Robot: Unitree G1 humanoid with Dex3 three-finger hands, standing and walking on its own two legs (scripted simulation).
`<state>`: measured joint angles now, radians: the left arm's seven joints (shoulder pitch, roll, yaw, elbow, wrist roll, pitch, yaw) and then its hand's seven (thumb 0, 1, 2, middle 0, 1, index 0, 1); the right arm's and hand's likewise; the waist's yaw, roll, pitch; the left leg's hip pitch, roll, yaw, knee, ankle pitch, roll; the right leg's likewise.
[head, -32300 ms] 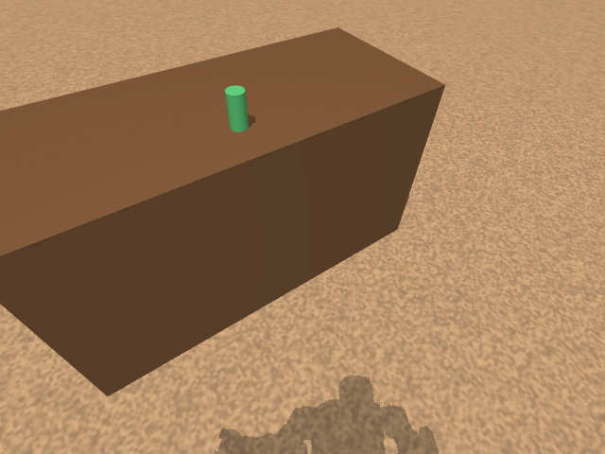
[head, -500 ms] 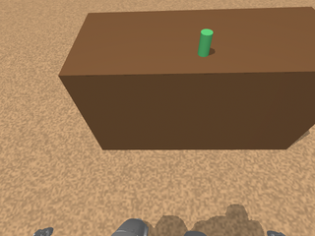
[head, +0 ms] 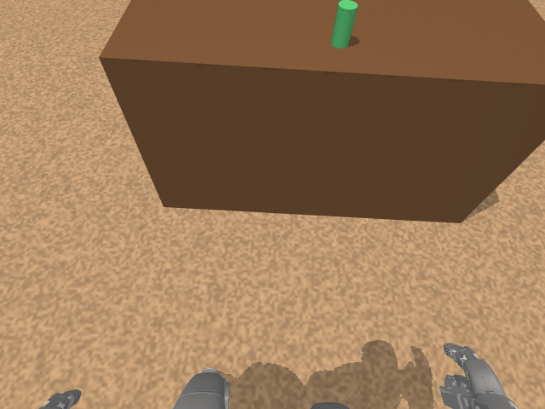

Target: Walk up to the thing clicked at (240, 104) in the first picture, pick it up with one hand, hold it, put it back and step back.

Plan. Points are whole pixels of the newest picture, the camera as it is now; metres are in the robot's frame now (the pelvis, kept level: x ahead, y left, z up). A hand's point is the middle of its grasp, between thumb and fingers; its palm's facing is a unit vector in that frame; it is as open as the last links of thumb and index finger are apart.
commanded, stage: step back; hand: right
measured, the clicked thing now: (343, 25) +1.00 -0.16 +0.00
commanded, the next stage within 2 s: stand in 1.28 s
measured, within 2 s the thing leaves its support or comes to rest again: neither
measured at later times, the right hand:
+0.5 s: hand out of the picture -0.04 -0.24 -0.13, palm faces -0.14 +0.92 -0.36, open 7.4 cm
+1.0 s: hand out of the picture +0.02 -0.22 -0.14, palm faces -0.13 +0.92 -0.38, open 7.4 cm
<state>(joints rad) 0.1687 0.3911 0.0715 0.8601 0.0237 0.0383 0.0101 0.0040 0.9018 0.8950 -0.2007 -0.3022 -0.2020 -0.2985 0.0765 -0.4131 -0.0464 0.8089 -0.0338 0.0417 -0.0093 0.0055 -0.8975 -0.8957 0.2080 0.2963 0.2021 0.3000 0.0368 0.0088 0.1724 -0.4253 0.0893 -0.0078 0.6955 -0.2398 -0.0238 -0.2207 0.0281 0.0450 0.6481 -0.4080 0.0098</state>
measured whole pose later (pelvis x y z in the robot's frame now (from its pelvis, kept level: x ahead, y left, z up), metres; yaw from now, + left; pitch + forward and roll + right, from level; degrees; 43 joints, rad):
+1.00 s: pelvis -0.10 +0.03 +0.01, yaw +5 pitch -3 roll +1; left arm 0.21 0.39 0.04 0.98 0.02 -0.01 0.00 0.01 0.90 0.89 -0.20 -0.30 -0.20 -0.30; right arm 0.15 -0.36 -0.06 1.00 -0.04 -0.02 0.01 0.01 -0.90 -0.90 0.20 0.30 0.20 0.30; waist 0.04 -0.03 0.10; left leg -0.32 0.00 0.02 0.59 -0.21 0.00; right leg -0.22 -0.07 0.00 0.70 -0.41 0.01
